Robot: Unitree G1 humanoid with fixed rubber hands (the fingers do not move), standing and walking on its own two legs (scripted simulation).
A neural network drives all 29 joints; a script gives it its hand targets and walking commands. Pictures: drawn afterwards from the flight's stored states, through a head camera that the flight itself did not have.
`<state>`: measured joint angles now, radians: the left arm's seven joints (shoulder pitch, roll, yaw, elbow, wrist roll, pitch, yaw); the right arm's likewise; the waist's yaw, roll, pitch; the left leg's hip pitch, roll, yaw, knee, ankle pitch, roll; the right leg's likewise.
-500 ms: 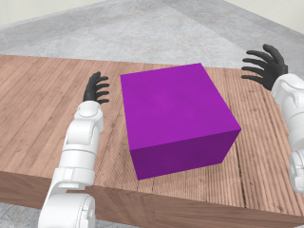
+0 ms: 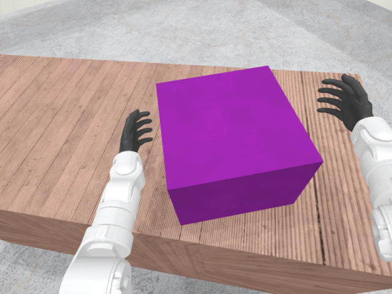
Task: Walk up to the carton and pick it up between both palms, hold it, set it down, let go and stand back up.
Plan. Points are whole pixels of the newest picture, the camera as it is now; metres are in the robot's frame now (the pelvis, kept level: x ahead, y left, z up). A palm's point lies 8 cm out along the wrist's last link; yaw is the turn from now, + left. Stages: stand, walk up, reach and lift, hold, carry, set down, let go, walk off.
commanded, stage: reach and lift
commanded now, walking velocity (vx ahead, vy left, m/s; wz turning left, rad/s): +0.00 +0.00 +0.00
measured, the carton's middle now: (225, 144) +0.45 +0.01 +0.02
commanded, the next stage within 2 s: none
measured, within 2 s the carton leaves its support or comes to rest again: neither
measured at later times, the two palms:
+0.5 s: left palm (140, 152) +0.39 +0.19 +0.06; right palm (332, 119) +0.47 -0.20 +0.09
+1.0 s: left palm (142, 152) +0.38 +0.18 +0.06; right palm (323, 118) +0.47 -0.18 +0.09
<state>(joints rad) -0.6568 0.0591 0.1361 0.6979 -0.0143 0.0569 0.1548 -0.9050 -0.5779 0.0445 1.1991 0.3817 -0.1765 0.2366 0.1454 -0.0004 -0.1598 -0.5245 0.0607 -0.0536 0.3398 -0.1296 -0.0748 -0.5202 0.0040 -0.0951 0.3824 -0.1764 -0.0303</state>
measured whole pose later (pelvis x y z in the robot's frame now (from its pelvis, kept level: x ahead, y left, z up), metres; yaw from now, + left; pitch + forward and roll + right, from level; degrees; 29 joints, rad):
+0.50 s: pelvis +0.00 +0.00 +0.00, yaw +0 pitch +18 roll +0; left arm -0.66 0.00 0.15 0.76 -0.01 -0.01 0.18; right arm -0.93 -0.47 0.05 1.24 0.28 -0.20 0.18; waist 0.15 0.00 -0.18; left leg -0.53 0.06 -0.05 0.34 -0.13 -0.08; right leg -0.53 0.01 -0.10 0.38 -0.18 -0.03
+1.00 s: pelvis +0.00 +0.00 +0.00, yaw +0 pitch +18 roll +0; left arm -0.66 -0.05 0.19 0.76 -0.01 -0.01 0.22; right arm -0.95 -0.42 0.05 1.26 0.20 -0.20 0.15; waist 0.15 0.01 -0.19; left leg -0.53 0.06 -0.05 0.34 -0.13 -0.08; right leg -0.53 0.01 -0.09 0.37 -0.17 -0.03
